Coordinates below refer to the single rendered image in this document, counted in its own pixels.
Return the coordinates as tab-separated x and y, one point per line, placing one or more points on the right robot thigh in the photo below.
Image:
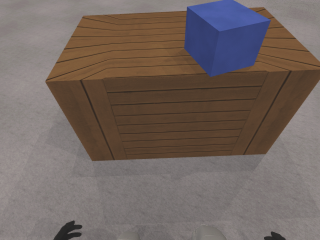
206	232

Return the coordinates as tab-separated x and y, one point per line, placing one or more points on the carton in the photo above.
224	36

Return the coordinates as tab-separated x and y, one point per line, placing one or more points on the robot left hand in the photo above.
68	227

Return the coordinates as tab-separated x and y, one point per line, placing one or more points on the pedestal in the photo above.
131	91

